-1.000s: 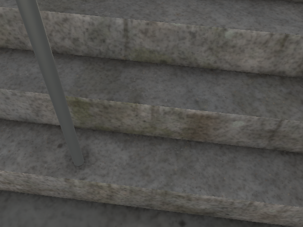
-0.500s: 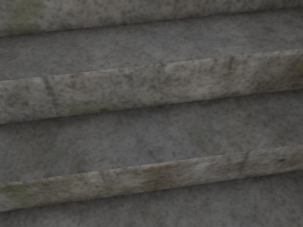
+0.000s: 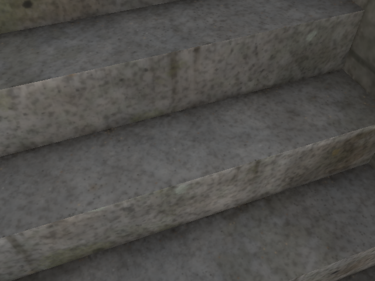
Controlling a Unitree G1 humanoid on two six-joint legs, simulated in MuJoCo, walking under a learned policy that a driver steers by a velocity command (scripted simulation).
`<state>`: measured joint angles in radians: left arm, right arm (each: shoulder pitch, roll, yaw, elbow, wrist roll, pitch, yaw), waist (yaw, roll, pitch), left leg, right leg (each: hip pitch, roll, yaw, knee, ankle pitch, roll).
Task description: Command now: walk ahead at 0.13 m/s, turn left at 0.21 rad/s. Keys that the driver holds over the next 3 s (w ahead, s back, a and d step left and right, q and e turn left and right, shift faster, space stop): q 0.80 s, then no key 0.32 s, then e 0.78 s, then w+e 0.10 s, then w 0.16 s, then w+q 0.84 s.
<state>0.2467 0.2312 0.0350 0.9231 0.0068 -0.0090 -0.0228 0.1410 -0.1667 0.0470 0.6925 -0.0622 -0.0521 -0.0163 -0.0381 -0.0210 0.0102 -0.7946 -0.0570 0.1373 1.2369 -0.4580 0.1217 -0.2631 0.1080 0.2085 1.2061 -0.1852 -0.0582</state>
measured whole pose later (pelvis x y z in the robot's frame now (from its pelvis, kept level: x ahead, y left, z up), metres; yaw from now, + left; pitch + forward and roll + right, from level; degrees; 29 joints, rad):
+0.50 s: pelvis +0.09 -0.01 +0.11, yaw +16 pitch +3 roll -3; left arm 0.19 0.19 -0.04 0.64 -0.01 0.03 0.06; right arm 0.20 -0.20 0.00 0.57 -0.02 0.13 -0.13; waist -0.02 -0.03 -0.03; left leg -0.40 -0.15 -0.21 0.60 -0.22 0.08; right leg -0.75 0.06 0.05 1.42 -0.26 0.15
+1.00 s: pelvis +0.11 -0.05 +0.11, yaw +30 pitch +3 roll +0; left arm 0.22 0.17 -0.02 0.55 0.02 0.10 0.13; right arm 0.15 -0.18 0.04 0.58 -0.01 0.07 -0.05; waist 0.03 0.03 0.05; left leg -0.66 0.02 0.00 1.14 -0.41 -0.13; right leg -0.40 -0.03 -0.11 0.60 -0.25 -0.04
